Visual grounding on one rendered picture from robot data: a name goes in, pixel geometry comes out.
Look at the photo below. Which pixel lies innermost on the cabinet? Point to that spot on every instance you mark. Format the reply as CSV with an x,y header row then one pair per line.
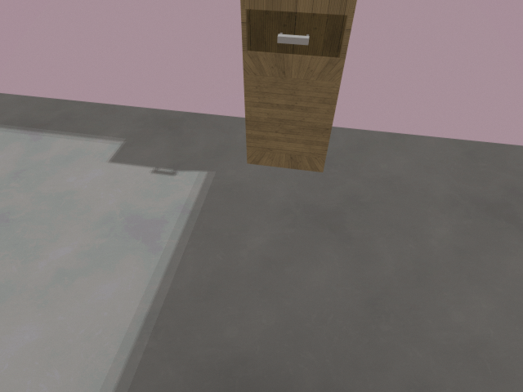
x,y
289,99

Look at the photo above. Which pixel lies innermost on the drawer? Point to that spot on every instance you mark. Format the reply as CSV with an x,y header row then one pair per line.
x,y
326,32

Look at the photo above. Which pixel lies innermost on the handle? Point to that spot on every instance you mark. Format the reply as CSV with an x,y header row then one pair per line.
x,y
293,39

